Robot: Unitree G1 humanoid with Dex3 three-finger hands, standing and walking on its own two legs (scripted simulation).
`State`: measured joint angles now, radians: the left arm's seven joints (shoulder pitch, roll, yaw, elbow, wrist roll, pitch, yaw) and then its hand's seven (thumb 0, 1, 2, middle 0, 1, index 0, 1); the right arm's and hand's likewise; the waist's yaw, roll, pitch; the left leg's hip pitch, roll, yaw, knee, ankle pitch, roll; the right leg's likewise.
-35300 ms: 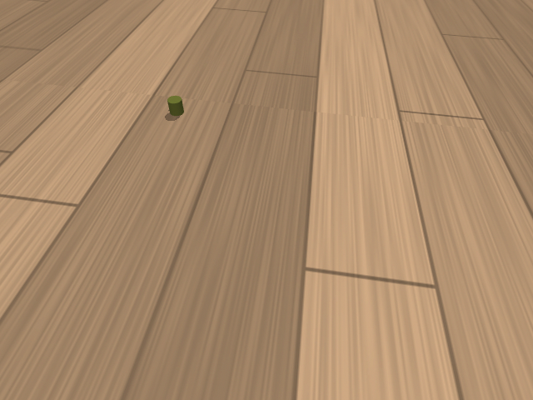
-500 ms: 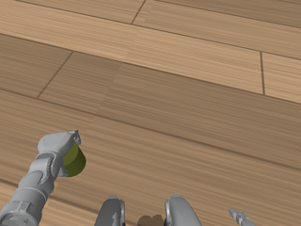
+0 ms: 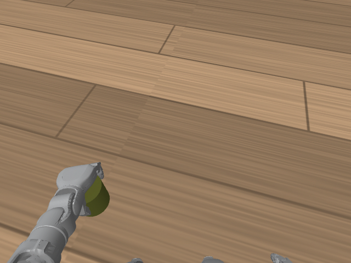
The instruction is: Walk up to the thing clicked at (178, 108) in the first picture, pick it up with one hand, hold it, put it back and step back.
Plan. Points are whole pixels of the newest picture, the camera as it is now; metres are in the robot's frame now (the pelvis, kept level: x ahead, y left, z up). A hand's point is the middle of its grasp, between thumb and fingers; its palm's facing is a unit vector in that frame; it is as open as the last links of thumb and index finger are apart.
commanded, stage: hold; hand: left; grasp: from above
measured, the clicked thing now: (83, 196) +0.32 +0.24 -0.12
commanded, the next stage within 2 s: crouch in 1.90 s
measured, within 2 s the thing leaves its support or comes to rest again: neither
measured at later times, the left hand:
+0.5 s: hand (79, 186) +0.32 +0.23 -0.04, palm faces -0.46 -0.07 -0.89, open 11.3 cm
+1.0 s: hand (79, 191) +0.29 +0.21 -0.02, palm faces -0.45 -0.06 -0.89, open 11.3 cm
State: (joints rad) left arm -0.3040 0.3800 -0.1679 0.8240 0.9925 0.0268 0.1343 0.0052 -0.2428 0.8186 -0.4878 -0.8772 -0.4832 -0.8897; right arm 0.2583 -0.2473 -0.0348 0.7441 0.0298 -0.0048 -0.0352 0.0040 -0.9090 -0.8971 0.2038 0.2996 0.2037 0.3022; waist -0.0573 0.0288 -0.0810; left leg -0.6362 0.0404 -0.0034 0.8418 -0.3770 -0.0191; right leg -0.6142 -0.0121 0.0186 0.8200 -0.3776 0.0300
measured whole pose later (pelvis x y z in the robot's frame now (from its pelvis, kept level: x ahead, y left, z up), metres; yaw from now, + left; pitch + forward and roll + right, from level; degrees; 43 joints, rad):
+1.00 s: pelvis +0.00 +0.00 +0.03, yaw -1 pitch +2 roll +0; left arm -0.23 0.38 -0.20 0.66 1.00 0.01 -0.01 0.01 -0.23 0.81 -0.48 -0.88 -0.48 -0.89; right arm 0.21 -0.26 -0.04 0.69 0.05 0.04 -0.03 0.01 -0.91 -0.90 0.20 0.30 0.20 0.30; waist -0.01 0.04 -0.03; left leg -0.36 0.03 0.03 0.58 -0.27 -0.02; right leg -0.36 -0.02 0.04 0.60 -0.28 0.03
